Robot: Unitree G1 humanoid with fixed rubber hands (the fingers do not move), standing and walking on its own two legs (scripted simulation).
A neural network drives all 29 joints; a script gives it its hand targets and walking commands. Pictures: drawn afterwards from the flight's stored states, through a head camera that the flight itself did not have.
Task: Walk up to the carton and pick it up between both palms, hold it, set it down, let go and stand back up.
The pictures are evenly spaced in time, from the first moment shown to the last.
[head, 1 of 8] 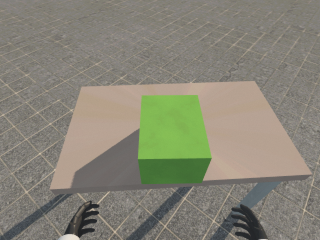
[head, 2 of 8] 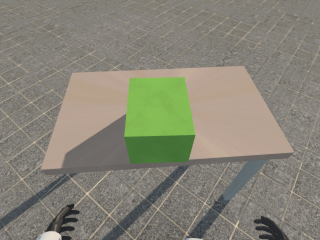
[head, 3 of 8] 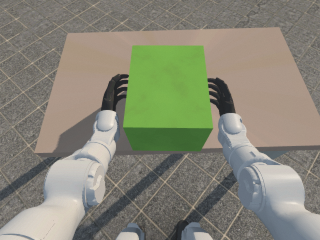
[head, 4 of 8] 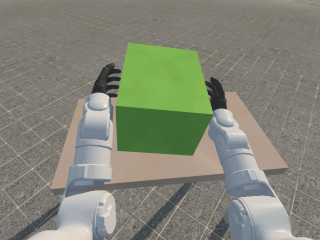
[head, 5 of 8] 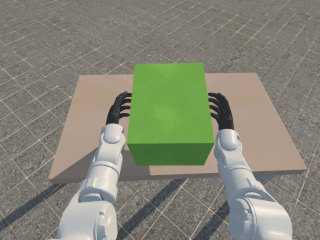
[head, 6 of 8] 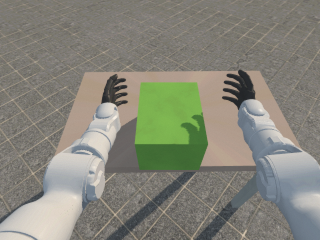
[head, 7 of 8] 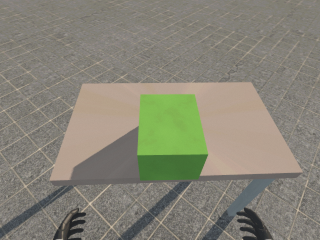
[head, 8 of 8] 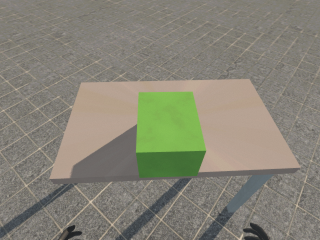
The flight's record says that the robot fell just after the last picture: no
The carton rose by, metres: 0.29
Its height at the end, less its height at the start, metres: +0.00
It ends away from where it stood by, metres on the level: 0.01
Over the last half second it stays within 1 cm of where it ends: yes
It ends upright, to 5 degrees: yes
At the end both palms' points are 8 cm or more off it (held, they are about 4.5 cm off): yes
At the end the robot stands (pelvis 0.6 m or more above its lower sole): yes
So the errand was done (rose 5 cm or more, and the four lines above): yes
